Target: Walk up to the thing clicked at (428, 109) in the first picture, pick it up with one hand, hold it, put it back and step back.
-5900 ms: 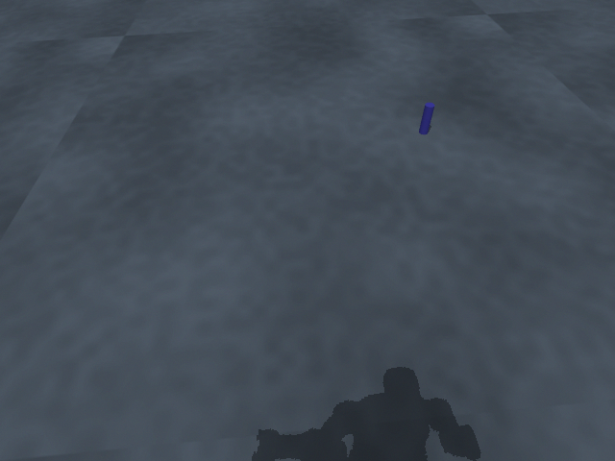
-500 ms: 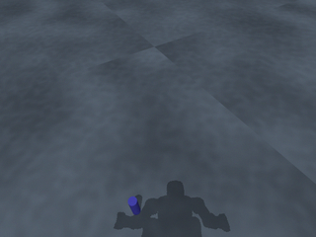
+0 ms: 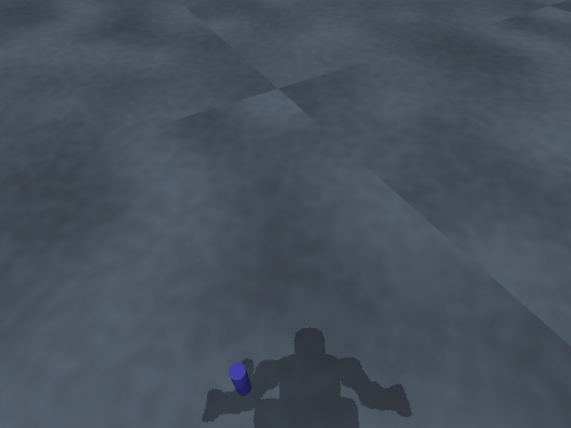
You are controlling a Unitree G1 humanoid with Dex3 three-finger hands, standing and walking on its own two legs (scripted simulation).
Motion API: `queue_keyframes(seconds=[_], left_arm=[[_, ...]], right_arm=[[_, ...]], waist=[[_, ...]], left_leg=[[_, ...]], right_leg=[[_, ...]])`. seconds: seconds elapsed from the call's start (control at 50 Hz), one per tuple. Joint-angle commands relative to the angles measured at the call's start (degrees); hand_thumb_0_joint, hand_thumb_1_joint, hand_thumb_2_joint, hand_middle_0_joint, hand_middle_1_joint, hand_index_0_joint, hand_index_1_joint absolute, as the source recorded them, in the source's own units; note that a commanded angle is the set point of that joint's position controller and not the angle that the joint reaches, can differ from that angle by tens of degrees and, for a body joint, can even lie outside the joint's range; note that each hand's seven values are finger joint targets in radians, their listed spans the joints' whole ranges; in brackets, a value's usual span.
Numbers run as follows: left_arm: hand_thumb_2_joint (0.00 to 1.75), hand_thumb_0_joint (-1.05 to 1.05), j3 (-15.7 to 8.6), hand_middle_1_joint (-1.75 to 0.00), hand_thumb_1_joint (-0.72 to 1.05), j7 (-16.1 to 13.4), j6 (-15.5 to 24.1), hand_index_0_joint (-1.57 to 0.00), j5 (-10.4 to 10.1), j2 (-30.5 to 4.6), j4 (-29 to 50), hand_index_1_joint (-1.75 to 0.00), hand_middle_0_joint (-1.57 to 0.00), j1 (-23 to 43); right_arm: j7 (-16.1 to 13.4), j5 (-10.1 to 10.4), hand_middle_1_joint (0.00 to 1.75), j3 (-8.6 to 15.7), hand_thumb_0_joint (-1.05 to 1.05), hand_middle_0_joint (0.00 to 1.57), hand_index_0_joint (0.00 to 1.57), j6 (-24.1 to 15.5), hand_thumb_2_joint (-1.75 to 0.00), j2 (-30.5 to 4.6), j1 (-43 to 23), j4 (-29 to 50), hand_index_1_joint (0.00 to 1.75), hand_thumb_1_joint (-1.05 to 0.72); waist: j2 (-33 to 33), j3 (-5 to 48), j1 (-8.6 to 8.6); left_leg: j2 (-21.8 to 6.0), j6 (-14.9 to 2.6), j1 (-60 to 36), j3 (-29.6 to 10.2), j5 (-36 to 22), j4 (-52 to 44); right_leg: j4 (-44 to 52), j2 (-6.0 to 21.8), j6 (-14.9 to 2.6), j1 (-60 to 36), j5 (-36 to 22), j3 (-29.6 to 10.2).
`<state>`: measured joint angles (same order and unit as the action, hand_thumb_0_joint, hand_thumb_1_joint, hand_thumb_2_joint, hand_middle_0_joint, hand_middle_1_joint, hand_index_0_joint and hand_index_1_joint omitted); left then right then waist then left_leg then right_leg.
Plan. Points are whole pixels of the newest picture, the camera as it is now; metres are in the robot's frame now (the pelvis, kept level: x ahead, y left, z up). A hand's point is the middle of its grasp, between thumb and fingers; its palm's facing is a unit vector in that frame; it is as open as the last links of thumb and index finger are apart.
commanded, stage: walk up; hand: left
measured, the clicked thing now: (240, 379) +0.39 +0.18 -0.69
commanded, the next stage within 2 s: stand in 0.54 s
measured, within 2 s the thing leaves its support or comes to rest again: neither
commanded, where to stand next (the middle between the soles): +0.06 -0.02 m, yaw +0 degrees
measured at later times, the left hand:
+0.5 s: hand out of the picture +0.08 +0.25 -0.16, palm faces +0.00 -0.95 -0.32, open 7.4 cm
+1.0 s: hand out of the picture +0.08 +0.26 -0.15, palm faces +0.00 -0.94 -0.34, open 7.4 cm
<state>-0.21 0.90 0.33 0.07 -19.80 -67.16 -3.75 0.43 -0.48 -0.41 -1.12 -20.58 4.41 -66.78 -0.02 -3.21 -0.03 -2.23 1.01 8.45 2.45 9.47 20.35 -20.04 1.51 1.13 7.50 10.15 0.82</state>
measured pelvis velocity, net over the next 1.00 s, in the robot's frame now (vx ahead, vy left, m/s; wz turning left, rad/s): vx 0.01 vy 0.00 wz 0.02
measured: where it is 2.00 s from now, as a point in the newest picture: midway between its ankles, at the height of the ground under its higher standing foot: outside the picture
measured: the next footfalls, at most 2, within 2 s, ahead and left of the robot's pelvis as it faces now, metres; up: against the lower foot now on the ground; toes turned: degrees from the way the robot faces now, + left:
none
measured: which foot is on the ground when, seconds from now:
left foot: down 0.00-1.00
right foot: down 0.00-1.00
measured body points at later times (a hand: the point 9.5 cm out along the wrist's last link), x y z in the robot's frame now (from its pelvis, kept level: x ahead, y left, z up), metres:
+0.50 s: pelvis +0.01 +0.00 +0.00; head +0.02 +0.00 +0.45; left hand +0.08 +0.30 -0.13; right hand +0.09 -0.30 -0.13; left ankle +0.02 +0.13 -0.75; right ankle +0.01 -0.13 -0.75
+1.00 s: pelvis +0.01 +0.00 +0.00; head +0.02 +0.00 +0.45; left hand +0.08 +0.30 -0.13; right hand +0.10 -0.30 -0.13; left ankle +0.02 +0.13 -0.75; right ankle +0.01 -0.13 -0.75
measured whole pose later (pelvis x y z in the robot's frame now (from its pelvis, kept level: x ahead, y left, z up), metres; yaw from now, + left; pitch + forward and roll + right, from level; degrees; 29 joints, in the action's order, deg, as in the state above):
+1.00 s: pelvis +0.01 +0.00 +0.00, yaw +1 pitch -2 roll +0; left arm -0.3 0.4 0.6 0.5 -19.9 -66.3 -4.9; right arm 0.4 -0.6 -0.3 -0.4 -20.0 4.4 -66.1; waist -0.6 -3.0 0.0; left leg -1.8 1.1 6.9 1.5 8.7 17.9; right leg -17.5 1.9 1.3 5.4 9.8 1.9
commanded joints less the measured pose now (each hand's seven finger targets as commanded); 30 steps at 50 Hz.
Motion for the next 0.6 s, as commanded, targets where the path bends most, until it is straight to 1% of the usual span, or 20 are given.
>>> queue_keyframes(seconds=[0.0,0.02,0.04,0.08,0.12,0.14,0.2,0.22,0.3,0.42,0.5,0.52,0.56,0.58], left_arm=[[0.9,0.0,-2.0,-0.3,0.9,-0.8,1.3,-0.2,0.1,-12.0,3.4,-0.3,-0.2,2.9],[0.9,0.0,-2.1,-0.3,0.9,-0.8,1.3,-0.2,0.2,-12.0,3.1,-0.3,-0.2,3.1],[0.9,0.0,-2.0,-0.3,0.9,-0.8,1.3,-0.2,0.1,-11.9,3.1,-0.3,-0.2,2.9],[0.9,0.0,-2.0,-0.3,0.9,-0.9,1.3,-0.2,0.2,-11.9,3.2,-0.3,-0.2,3.0],[0.9,0.0,-2.0,-0.3,0.9,-0.9,1.2,-0.2,0.1,-11.8,3.0,-0.3,-0.2,3.3],[0.9,0.0,-2.0,-0.3,0.9,-0.9,1.2,-0.2,0.2,-11.6,3.0,-0.3,-0.2,2.8],[0.9,0.0,-2.0,-0.3,0.9,-0.9,1.3,-0.2,0.3,-11.7,2.9,-0.3,-0.2,1.9],[0.9,0.0,-2.1,-0.3,0.9,-1.0,1.2,-0.2,0.4,-11.8,2.9,-0.3,-0.2,2.3],[0.9,0.0,-2.2,-0.3,0.9,-1.0,1.2,-0.2,0.4,-11.7,3.1,-0.3,-0.2,2.3],[0.9,0.0,-2.2,-0.3,0.9,-1.1,1.3,-0.2,0.5,-11.8,3.4,-0.3,-0.2,2.2],[0.9,0.0,-2.4,-0.3,0.9,-1.2,1.1,-0.2,0.5,-11.6,3.6,-0.3,-0.2,2.0],[0.9,0.0,-2.5,-0.3,0.9,-1.3,1.3,-0.2,0.5,-12.6,3.9,-0.3,-0.2,2.1],[0.9,0.0,-2.4,-0.3,0.9,-1.3,1.3,-0.2,0.5,-12.1,3.6,-0.3,-0.2,1.4],[0.9,0.0,-2.5,-0.3,0.9,-1.4,1.4,-0.2,0.5,-12.4,3.8,-0.3,-0.2,1.5]], right_arm=[[-0.6,0.2,0.3,2.5,0.0,0.2,0.2,-1.2,-0.9,-12.4,-3.2,3.6,0.3,-0.9],[-0.6,0.2,0.3,2.7,0.0,0.2,0.2,-1.2,-0.9,-12.5,-3.0,3.5,0.3,-0.9],[-0.6,0.3,0.3,2.6,0.0,0.2,0.2,-1.1,-0.9,-12.1,-3.0,3.6,0.3,-0.9],[-0.6,0.2,0.3,2.7,0.0,0.2,0.2,-1.0,-0.9,-12.2,-2.9,3.4,0.3,-0.9],[-0.6,0.2,0.3,2.7,0.0,0.2,0.2,-1.0,-0.9,-12.2,-2.9,3.2,0.3,-0.9],[-0.6,0.1,0.3,2.8,0.0,0.2,0.2,-1.0,-0.9,-12.3,-3.2,3.2,0.3,-0.9],[-0.6,0.2,0.3,2.8,0.0,0.2,0.2,-0.9,-0.9,-12.0,-3.4,3.5,0.3,-0.9],[-0.6,0.2,0.3,2.8,0.0,0.2,0.2,-0.9,-0.9,-11.8,-3.2,3.3,0.3,-0.9],[-0.6,0.1,0.3,2.8,0.0,0.2,0.2,-1.0,-0.9,-11.7,-3.2,3.2,0.3,-0.9],[-0.7,0.0,0.3,2.9,0.0,0.2,0.2,-0.9,-0.9,-11.5,-2.8,3.4,0.3,-0.9],[-0.7,0.0,0.3,2.9,0.0,0.2,0.2,-0.9,-0.9,-11.6,-3.0,3.6,0.3,-0.9],[-0.8,-0.1,0.3,2.8,0.0,0.2,0.2,-0.8,-0.9,-11.5,-3.5,4.1,0.3,-0.9],[-0.9,0.0,0.3,2.8,0.0,0.2,0.2,-0.8,-0.9,-11.8,-3.3,4.0,0.3,-0.9],[-0.8,0.0,0.3,2.7,0.0,0.2,0.2,-0.8,-0.9,-11.5,-2.9,3.9,0.3,-0.9]], waist=[[0.3,5.8,0.07],[0.7,6.3,0.27],[1.0,5.4,0.13],[1.0,5.3,0.44],[0.2,4.6,0.5],[0.1,4.9,0.32],[0.6,5.0,0.1],[0.9,5.1,0.34],[0.2,5.4,0.2],[0.5,6.1,0.23],[-0.5,5.8,0.17],[-0.6,4.8,0.16],[-0.9,5.8,0.04],[-0.5,5.9,0.19]], left_leg=[[-5.8,-2.27,-2.6,-5.2,-4.5,-3.8],[-5.9,-2.35,-2.9,-5.2,-5.6,-3.5],[-5.6,-2.13,-3.1,-5.1,-5.4,-3.6],[-5.6,-2.21,-3.3,-5.1,-4.2,-3.7],[-5.4,-1.94,-2.1,-5.4,-3.1,-4.6],[-5.6,-2.07,-2.3,-5.4,-3.0,-4.8],[-5.5,-2.21,-2.9,-5.4,-3.5,-4.6],[-5.4,-2.14,-2.5,-5.4,-3.9,-4.5],[-5.4,-1.95,-2.3,-5.4,-4.2,-4.9],[-5.2,-1.99,-3.0,-5.1,-6.5,-4.4],[-5.3,-2.0,-2.6,-5.0,-7.0,-4.4],[-6.0,-1.55,-1.8,-5.9,-9.3,-4.5],[-6.3,-1.76,-2.8,-5.8,-10.6,-4.0],[-6.2,-1.57,-3.0,-5.9,-11.5,-4.1]], right_leg=[[4.2,5.9,-1.79,-0.2,-5.2,-4.8],[4.1,5.8,-1.81,-0.7,-5.8,-4.5],[4.4,5.7,-1.6,0.5,-5.4,-4.7],[5.0,5.8,-1.65,0.6,-4.6,-4.9],[4.7,5.7,-1.66,0.2,-4.2,-4.6],[4.7,5.6,-1.61,0.1,-4.0,-4.5],[5.1,5.7,-1.49,-0.1,-4.3,-4.4],[5.0,5.6,-1.49,-0.3,-4.4,-4.4],[4.6,5.8,-1.52,-1.1,-5.3,-4.2],[4.6,6.1,-1.37,-2.1,-7.4,-4.2],[4.7,6.0,-1.41,-2.2,-7.3,-3.7],[4.5,6.8,-1.47,-2.2,-8.1,-4.1],[4.8,7.0,-1.46,-2.9,-9.8,-4.2],[4.5,6.8,-1.44,-2.8,-9.8,-3.9]])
